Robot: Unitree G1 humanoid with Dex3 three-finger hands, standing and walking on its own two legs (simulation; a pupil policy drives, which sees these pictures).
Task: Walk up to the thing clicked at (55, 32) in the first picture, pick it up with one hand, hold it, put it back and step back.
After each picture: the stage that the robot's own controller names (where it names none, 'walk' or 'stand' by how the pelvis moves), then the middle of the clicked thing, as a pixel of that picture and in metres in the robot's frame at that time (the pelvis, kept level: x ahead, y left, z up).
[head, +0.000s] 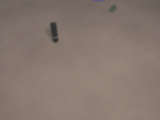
stand; (54, 32) +1.46 +0.33 -0.66
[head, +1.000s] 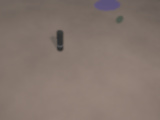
walk; (60, 41) +1.34 +0.19 -0.64
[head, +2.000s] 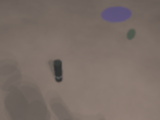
walk; (58, 71) +0.87 +0.19 -0.65
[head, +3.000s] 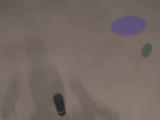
walk; (60, 105) +0.55 +0.20 -0.63
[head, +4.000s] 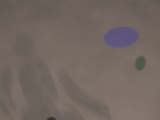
stand; out of the picture +0.41 +0.20 -0.65
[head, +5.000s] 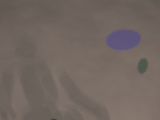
stand; out of the picture +0.41 +0.19 -0.65
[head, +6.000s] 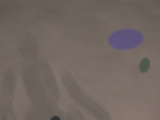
stand; out of the picture +0.43 +0.18 -0.66
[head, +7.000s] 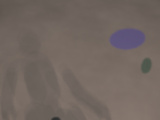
stand; out of the picture +0.42 +0.18 -0.66
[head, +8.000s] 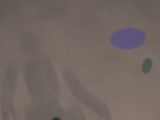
go down; out of the picture +0.41 +0.18 -0.66
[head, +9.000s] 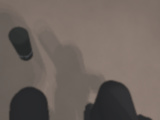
go down; (23, 46) +0.50 +0.19 -0.30
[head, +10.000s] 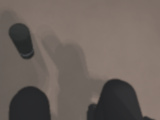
approach; (23, 44) +0.51 +0.19 -0.27
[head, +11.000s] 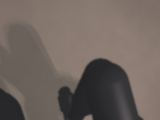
close in; out of the picture +0.50 +0.24 -0.17
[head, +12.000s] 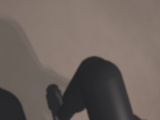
close; out of the picture +0.50 +0.26 -0.18
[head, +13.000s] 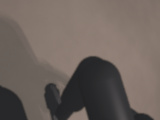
lift; out of the picture +0.45 +0.23 -0.18
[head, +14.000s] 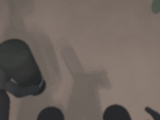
lift; (27, 74) +0.35 +0.17 +0.02
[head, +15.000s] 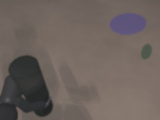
hold; (35, 91) +0.30 +0.15 +0.04
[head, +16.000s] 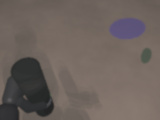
hold; (37, 91) +0.30 +0.15 +0.04
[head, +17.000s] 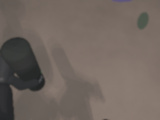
crouch; (28, 69) +0.38 +0.16 -0.01
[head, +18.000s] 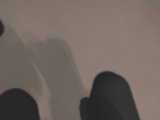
lower; out of the picture +0.53 +0.20 -0.03
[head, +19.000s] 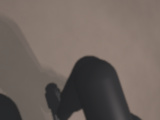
lower; out of the picture +0.48 +0.25 -0.17
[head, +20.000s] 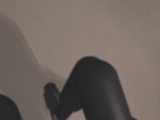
lower; out of the picture +0.48 +0.26 -0.18
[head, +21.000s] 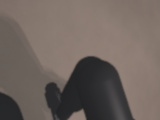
lower; out of the picture +0.48 +0.25 -0.18
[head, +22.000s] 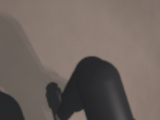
lower; out of the picture +0.48 +0.25 -0.18
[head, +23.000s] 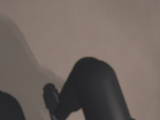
open; out of the picture +0.49 +0.22 -0.19
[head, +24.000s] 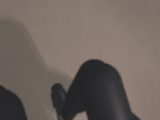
stand; out of the picture +0.48 +0.22 -0.19
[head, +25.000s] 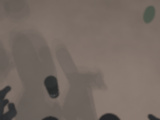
walk; (52, 88) +0.45 +0.14 -0.48
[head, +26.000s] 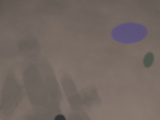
stand; out of the picture +0.41 +0.13 -0.60
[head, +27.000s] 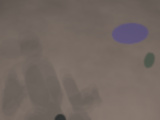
stand; out of the picture +0.41 +0.13 -0.60
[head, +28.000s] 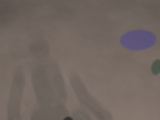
stand; out of the picture +0.42 +0.12 -0.65
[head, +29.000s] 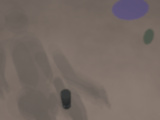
walk; (66, 99) +0.47 +0.09 -0.64
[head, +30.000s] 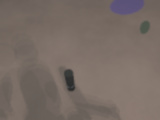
walk; (70, 81) +0.69 +0.15 -0.63
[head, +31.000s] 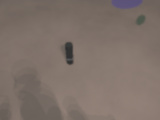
stand; (69, 53) +1.02 +0.16 -0.63
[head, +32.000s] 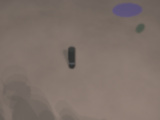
stand; (71, 58) +1.05 +0.11 -0.65
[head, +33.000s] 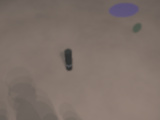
stand; (68, 60) +1.04 +0.13 -0.66
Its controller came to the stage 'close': yes
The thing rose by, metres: 0.70
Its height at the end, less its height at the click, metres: +0.00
